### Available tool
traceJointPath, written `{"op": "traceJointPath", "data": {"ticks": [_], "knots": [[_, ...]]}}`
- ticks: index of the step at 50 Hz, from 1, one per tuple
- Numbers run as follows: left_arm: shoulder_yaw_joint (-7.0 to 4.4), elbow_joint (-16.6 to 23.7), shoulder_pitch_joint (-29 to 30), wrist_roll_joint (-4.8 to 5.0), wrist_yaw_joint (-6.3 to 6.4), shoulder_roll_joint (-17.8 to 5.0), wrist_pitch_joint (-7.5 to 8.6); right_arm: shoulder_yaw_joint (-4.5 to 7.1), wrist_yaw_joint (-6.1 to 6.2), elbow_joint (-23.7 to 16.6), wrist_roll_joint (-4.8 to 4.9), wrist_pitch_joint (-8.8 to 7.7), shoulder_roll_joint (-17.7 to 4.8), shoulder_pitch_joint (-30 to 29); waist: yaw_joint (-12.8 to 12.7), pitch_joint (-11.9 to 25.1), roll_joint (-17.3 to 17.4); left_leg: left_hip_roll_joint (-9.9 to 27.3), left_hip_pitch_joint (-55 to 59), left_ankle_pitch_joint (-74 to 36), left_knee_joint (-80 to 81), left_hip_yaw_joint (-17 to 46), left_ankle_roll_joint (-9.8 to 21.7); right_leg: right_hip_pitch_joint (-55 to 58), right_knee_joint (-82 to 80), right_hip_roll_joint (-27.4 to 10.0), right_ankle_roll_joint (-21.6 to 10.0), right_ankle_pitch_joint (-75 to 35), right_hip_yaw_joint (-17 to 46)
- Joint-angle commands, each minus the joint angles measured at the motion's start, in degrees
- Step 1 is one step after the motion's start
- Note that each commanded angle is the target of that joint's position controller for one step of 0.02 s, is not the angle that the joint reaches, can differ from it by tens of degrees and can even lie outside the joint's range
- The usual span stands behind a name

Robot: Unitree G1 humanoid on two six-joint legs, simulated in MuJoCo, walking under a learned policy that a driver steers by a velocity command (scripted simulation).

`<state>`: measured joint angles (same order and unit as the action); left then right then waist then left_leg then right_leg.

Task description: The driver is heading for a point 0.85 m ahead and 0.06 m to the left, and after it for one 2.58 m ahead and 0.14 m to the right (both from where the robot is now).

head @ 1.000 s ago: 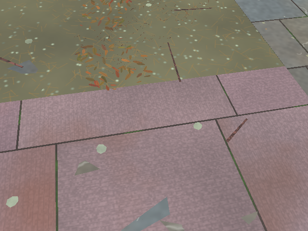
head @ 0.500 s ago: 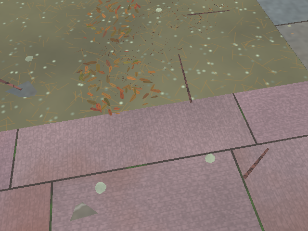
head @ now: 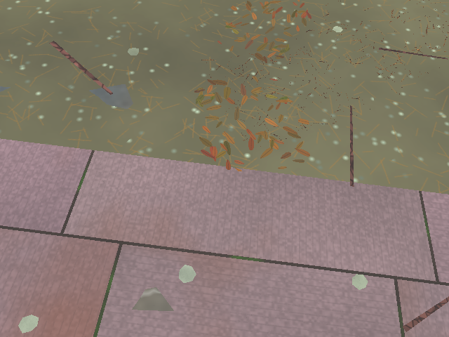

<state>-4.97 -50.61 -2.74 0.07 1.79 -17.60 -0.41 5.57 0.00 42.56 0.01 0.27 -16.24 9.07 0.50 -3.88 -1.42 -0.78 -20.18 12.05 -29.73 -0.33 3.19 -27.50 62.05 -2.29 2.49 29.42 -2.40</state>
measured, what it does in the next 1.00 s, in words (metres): walks ahead, turning left: right foot, then left foot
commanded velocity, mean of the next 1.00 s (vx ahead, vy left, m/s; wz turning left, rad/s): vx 0.17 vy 0.00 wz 0.29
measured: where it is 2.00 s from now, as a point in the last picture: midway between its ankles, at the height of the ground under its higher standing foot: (178, 240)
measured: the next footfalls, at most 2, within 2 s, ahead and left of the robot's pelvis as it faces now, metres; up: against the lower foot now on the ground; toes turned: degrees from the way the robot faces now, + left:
right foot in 0.36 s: +0.10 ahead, -0.14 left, +0.00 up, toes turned +16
left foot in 0.72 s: +0.03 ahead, +0.10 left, +0.00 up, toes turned +15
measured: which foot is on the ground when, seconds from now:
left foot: down 0.00-0.36, up 0.38-0.70, down 0.72-1.00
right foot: up 0.00-0.34, down 0.36-0.72, up 0.74-1.00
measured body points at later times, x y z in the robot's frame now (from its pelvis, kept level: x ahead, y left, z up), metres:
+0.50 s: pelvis +0.03 -0.04 +0.00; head +0.06 -0.06 +0.45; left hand +0.06 +0.27 -0.10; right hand +0.26 -0.28 -0.10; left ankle -0.02 +0.09 -0.66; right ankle +0.06 -0.15 -0.74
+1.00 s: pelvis +0.13 +0.01 +0.01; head +0.15 +0.04 +0.46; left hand +0.23 +0.31 -0.10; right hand +0.21 -0.25 -0.11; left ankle +0.00 +0.09 -0.74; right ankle +0.32 -0.10 -0.69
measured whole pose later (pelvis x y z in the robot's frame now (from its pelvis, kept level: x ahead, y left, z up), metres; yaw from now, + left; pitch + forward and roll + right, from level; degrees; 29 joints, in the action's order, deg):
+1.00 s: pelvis +0.13 +0.01 +0.01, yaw +16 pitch +2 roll +0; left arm -3.1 -47.1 -5.8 0.9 -2.5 -17.6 4.6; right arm 3.2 0.3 47.1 0.4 -3.6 -14.7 24.0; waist 3.7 -0.8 -2.5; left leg -1.1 2.5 15.7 -11.3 0.4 1.4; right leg -36.4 40.8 -5.2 0.4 3.3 -0.2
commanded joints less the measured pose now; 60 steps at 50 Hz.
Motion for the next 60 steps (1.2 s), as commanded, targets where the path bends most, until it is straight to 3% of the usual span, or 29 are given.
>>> {"op": "traceJointPath", "data": {"ticks": [1, 3, 7, 13, 16, 17, 18, 19, 20, 21, 23, 25, 27, 30, 34, 35, 36, 37, 38, 39, 40, 43, 48, 53, 55, 57, 58, 59, 60], "knots": [[-1.6, 3.05, -0.06, -0.33, 0.71, -5.88, 0.37, 2.05, 1.1, -4.29, 0.67, -0.87, -9.02, -1.34, -1.43, 10.9, 6.83, 13.51, 13.27, -28.67, 9.35, 15.91, 10.78, -8.17, 4.06, -0.18, 0.37, -5.06, 5.15], [-1.52, 2.96, -1.34, -0.08, 0.8, -4.93, 0.37, 1.99, 1.45, -4.54, 0.17, -0.77, -9.17, -0.95, -1.87, 11.52, 7.68, 12.33, 12.41, -27.91, 9.69, 15.54, 10.9, -6.38, 0.88, 0.98, 0.89, -7.65, 5.31], [-0.91, 3.72, 0.67, 0.02, 0.92, -3.57, 0.53, 2.27, 2.2, -4.65, 0.52, -0.35, -10.41, -0.08, -0.54, 10.94, 8.7, 11.59, 12.26, -20.07, 9.56, 18.01, 10.43, -4.54, -10.52, 1.97, 2.07, -9.79, 6.4], [-0.98, 4.16, 0.02, 0.47, -0.25, -4.75, 1.53, 2.06, 2.06, -5.84, 0.28, 0.64, -10.66, -1.82, 0.11, 9.81, 11.23, 10.47, 8.76, -13.47, 8.55, 24.36, 9.66, 2.97, -21.81, 3.89, 1.55, -9.12, 6.94], [-1.08, 3.0, -5.13, 0.49, -1.32, -4.97, 2.54, 1.31, 2.41, -6.75, 0.75, 1.35, -9.63, -3.74, -2.53, 11.01, 11.38, 8.66, 8.93, -16.66, 4.39, 25.12, 6.98, 10.86, -35.11, 3.82, -0.22, -16.04, 5.46], [-1.34, 2.5, -6.87, 0.07, -1.58, -5.97, 2.68, 0.87, 2.68, -6.67, 0.85, 1.6, -8.53, -2.65, -2.92, 11.11, 9.62, 6.45, 6.52, -12.39, 2.01, 23.56, 4.4, 16.12, -40.85, 1.41, -1.57, -22.81, 6.34], [-2.05, 2.88, -7.55, -1.08, -1.39, -9.82, 2.51, 0.0, 2.77, -6.75, 0.15, 1.69, -5.56, -0.02, -1.14, 11.95, -0.85, 0.74, -0.2, 0.96, -8.26, 17.42, 1.05, 22.42, -43.46, -9.62, -5.35, -29.31, 16.85], [-2.42, 2.92, -6.23, -2.5, -1.2, -13.15, 2.04, 0.15, 2.66, -8.51, 0.46, 1.1, -5.44, 1.19, 1.35, 8.89, -14.94, -8.52, -11.71, 24.22, -17.51, 9.66, -1.97, 22.68, -44.77, -19.29, -16.17, -41.14, 30.54], [-1.72, 4.43, -4.75, -2.8, -1.07, -10.31, 2.35, 1.33, 2.48, -7.8, -0.22, 0.42, -10.26, 0.87, -0.1, 9.16, -12.01, -5.18, -12.08, 26.23, -30.48, 11.52, -3.84, 19.48, -45.48, -22.63, -21.39, -40.17, 33.48], [-1.15, 5.36, -2.2, -2.13, -0.79, -8.11, 2.42, 2.31, 2.3, -6.43, 0.52, 0.47, -12.39, 1.4, 0.61, 8.1, -7.62, -4.48, -11.84, 22.0, -35.61, 11.88, -4.3, 18.32, -44.65, -18.96, -19.28, -37.84, 27.22], [-0.36, 5.65, 0.12, -0.12, -0.51, -5.72, 2.23, 1.94, 2.66, -4.63, 0.2, 1.44, -9.7, 2.25, 1.02, 6.0, -5.87, -3.99, -12.59, 16.0, -37.56, 11.38, -6.19, 18.48, -43.55, -12.97, -14.64, -33.85, 19.41], [0.32, 3.97, -3.49, 0.29, -0.24, -4.34, 1.89, 0.51, 2.05, -4.5, 0.4, 1.47, -5.7, 2.04, -0.13, 6.24, -6.5, -2.63, -11.23, 10.77, -31.59, 8.06, -6.91, 19.25, -46.66, -9.38, -13.37, -17.46, 15.81], [-0.16, 2.78, -6.7, 0.62, 0.05, -6.31, 1.59, -0.47, 1.33, -5.58, 0.63, 0.62, -4.43, -1.72, -2.96, 4.63, -10.08, -0.75, -11.01, 10.15, -22.41, 2.78, -7.08, 21.05, -50.02, -8.91, -13.17, -5.36, 16.67], [-0.94, 2.31, -9.21, 0.7, 0.09, -9.47, 1.91, -1.19, 0.87, -6.37, 0.92, -1.06, -3.9, -5.26, -4.94, 3.06, -9.76, 0.27, -4.49, 12.74, -9.6, -0.23, -5.97, 19.34, -50.74, -10.37, -13.79, -5.57, 16.97], [-0.82, 2.05, -9.5, 2.02, -0.95, -9.37, 2.18, -0.64, 0.53, -2.48, 1.38, -2.71, -4.52, 1.73, -1.12, 2.56, -7.14, -1.33, 11.6, 1.62, 8.43, -3.1, -1.89, 12.34, -48.11, -9.76, -13.55, -5.93, 15.71], [-0.14, 2.13, -9.2, 1.77, -1.24, -7.31, 2.52, -0.28, 0.73, -1.24, 1.52, -2.81, -5.21, 5.22, 0.69, 4.23, -5.89, -0.18, 18.8, 0.97, 9.22, -1.46, -0.66, 8.45, -45.37, -8.72, -11.85, -6.7, 14.59], [1.12, 2.95, -7.21, 0.96, -1.74, -3.37, 3.13, 0.12, 1.13, 0.01, 1.62, -2.91, -6.43, 10.98, 3.38, 6.83, -2.26, 5.39, 27.73, 3.02, 10.17, 5.66, 1.05, 1.88, -36.92, -5.73, -8.76, -6.7, 10.8], [2.22, 5.43, -5.43, 0.14, -2.22, 0.99, 4.38, 1.48, 1.4, 0.72, 0.91, -2.73, -12.23, 15.07, 3.57, 8.63, 11.99, 16.27, 34.3, 10.1, 13.16, 22.69, 6.32, -10.35, -20.82, 1.65, -4.43, -3.52, 0.89], [1.12, 7.53, -0.97, 1.24, -2.09, -3.98, 5.44, 1.97, 0.64, 1.11, 0.34, -3.33, -13.3, 17.52, 6.36, 4.26, 14.13, 23.47, 30.34, 16.87, 18.98, 34.68, 12.94, -18.8, -10.24, 1.38, -3.97, 4.31, 2.21], [0.09, 7.43, -1.59, 2.31, -2.35, -6.97, 5.84, 0.88, 0.42, 0.66, 0.04, -4.18, -9.95, 14.95, 4.5, -0.03, 10.63, 22.4, 28.34, 20.42, 19.93, 33.16, 13.23, -22.54, -3.92, -1.92, -4.76, 1.24, 5.01], [0.01, 6.31, -3.22, 2.61, -2.77, -6.81, 5.99, 0.21, 0.26, 0.08, 0.03, -4.81, -7.79, 12.72, 3.16, -1.28, 10.58, 19.4, 27.49, 19.91, 20.72, 28.81, 11.5, -23.45, -2.17, -3.26, -5.52, -3.58, 5.42], [0.15, 5.95, -2.69, 1.09, -3.6, -5.25, 6.29, -0.5, 0.14, -0.56, 0.17, -4.92, -6.46, 10.24, 1.78, -1.97, 8.33, 15.42, 24.42, 3.46, 22.95, 18.85, 8.91, -21.98, -5.08, -5.07, -4.73, -14.4, 4.45], [2.05, 8.42, 3.51, 0.64, -4.39, -1.03, 6.01, -0.01, 0.62, 0.63, 0.47, -4.75, -8.16, 12.33, 3.19, -1.54, 7.51, 11.03, 16.28, -8.67, 23.69, 7.18, 7.78, -10.86, -22.11, -2.05, -1.39, -28.3, 0.82], [2.05, 10.98, 7.05, 1.28, -5.22, -3.17, 5.91, 0.46, 0.69, 2.81, 1.39, -4.86, -9.6, 14.85, 2.52, -3.02, 7.76, 15.05, 18.9, -10.5, 22.57, 6.95, 6.64, -6.23, -30.58, -0.64, -4.06, -29.79, 1.9], [1.41, 10.8, 4.48, 1.16, -5.28, -4.97, 6.06, 0.73, 0.84, 3.15, 1.29, -4.37, -10.51, 14.38, 0.38, -0.84, 8.23, 15.9, 22.28, -21.56, 18.22, 6.34, 5.44, -1.97, -31.53, 0.67, -5.81, -26.62, 1.01], [-0.67, 7.27, -8.59, 1.1, -4.44, -8.4, 5.77, 0.34, 1.15, 3.23, 0.81, -3.49, -10.05, 14.17, -6.37, 8.21, 7.96, 12.19, 20.27, -39.6, 1.17, 2.49, 2.95, 16.26, -31.87, 4.02, -8.67, -24.88, -1.94], [-1.68, 5.33, -18.55, 0.75, -3.78, -11.69, 5.48, -0.78, 1.39, 2.24, -0.18, -3.33, -7.81, 15.37, -9.96, 16.36, 3.44, 9.52, 8.97, -27.38, -15.81, 0.99, 0.93, 33.73, -29.66, -4.29, -11.75, -23.71, 7.29], [-2.68, 3.85, -22.89, 0.0, -4.04, -17.09, 5.3, -3.1, 0.74, 1.2, 0.42, -4.47, 0.88, 23.8, -5.18, 26.1, -15.46, -1.65, -12.11, 12.55, -38.27, 1.92, -3.05, 51.66, -37.74, -19.13, -21.67, -5.64, 38.01], [-1.08, 4.17, -21.58, 0.81, -4.18, -11.12, 5.53, -2.03, 0.59, 2.0, 1.75, -5.79, -4.98, 19.44, -7.63, 24.76, -12.31, -1.11, -18.22, 20.36, -45.39, 9.47, -2.39, 49.45, -46.71, -19.02, -20.63, 2.66, 47.02]]}}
